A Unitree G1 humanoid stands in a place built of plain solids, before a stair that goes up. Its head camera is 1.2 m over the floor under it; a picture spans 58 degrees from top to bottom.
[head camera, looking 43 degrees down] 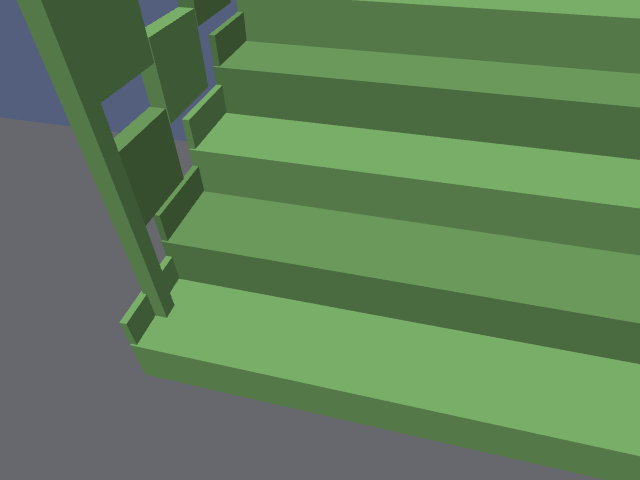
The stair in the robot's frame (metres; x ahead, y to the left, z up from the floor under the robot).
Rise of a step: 0.16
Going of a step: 0.26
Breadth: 1.62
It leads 13 degrees to the right of straight ahead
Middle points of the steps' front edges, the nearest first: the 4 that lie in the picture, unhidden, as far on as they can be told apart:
0.50 -0.26 0.16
0.75 -0.31 0.32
1.01 -0.37 0.48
1.26 -0.43 0.64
